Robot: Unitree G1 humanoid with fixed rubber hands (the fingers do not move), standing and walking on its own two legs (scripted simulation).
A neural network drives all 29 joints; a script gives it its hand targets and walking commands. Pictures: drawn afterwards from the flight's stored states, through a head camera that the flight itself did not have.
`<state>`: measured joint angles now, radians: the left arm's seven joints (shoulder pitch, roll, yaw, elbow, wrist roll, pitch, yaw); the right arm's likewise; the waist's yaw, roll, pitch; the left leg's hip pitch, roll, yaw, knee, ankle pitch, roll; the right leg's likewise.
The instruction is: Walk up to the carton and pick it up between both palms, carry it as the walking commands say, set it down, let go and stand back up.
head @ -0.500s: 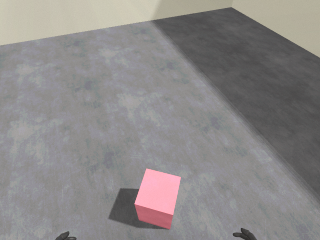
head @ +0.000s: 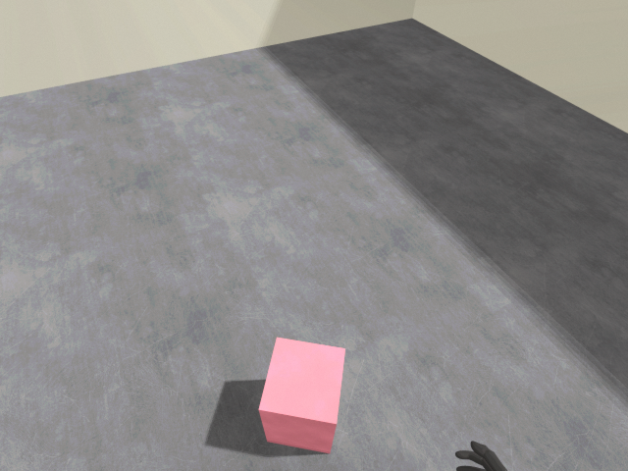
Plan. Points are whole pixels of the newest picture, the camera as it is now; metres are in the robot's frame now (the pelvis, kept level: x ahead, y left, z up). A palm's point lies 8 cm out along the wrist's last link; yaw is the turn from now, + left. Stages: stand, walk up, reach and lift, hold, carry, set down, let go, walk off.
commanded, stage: walk up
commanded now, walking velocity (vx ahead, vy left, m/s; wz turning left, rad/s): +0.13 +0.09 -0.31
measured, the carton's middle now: (304, 397) +0.41 +0.01 -0.62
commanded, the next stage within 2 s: stand in 1.84 s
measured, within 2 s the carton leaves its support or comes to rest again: neither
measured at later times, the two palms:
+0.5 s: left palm out of the picture +0.11 +0.25 -0.07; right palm out of the picture +0.12 -0.26 -0.12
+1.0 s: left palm out of the picture +0.15 +0.35 -0.12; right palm (438, 462) +0.15 -0.16 -0.08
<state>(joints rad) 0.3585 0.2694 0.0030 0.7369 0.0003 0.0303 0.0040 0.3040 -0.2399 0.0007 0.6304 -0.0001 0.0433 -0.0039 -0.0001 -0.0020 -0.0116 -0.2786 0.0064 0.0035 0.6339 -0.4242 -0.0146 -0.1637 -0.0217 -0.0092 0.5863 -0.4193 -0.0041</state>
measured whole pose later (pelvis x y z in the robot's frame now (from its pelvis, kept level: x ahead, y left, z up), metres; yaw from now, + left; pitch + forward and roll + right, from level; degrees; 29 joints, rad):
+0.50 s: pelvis +0.04 -0.01 +0.01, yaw -5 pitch +1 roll +6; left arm 0.36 0.27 0.00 0.74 0.00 0.01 0.03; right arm 0.27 -0.25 0.00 0.63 0.00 0.09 0.00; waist 0.00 0.00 0.06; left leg -0.46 -0.01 0.05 1.05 -0.45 -0.01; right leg -0.28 -0.06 0.03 0.61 -0.34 -0.04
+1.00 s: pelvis +0.07 +0.10 +0.01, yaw -7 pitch -1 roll -1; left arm 0.34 0.27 0.00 0.74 0.00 0.07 0.02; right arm 0.24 -0.24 0.00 0.64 0.00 0.04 0.00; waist 0.00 -0.02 0.09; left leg -0.27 -0.01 0.05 0.57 -0.28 0.05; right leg -0.30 -0.02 0.08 0.93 -0.43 0.06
